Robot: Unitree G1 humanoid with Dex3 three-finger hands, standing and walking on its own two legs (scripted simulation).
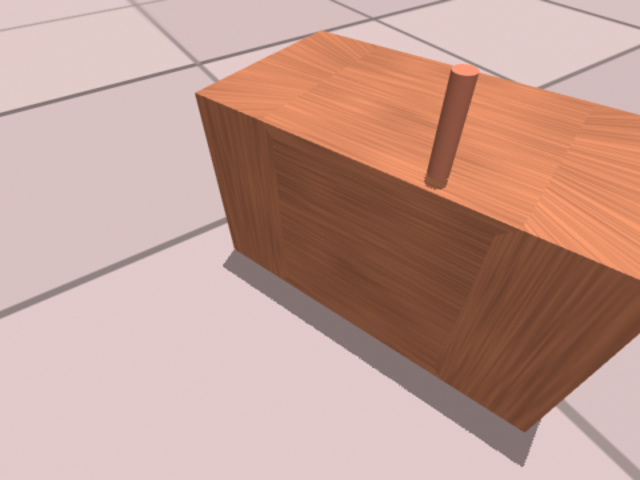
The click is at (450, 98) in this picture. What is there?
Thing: slim round
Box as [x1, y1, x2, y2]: [427, 64, 478, 179]
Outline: 471,65 457,64 451,68 427,170 428,175 436,179 446,178 450,171 478,74 478,69
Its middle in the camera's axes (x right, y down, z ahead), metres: +0.27 -0.24 +0.81
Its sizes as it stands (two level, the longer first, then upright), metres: 0.050 0.050 0.235
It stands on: a support 0.70 m high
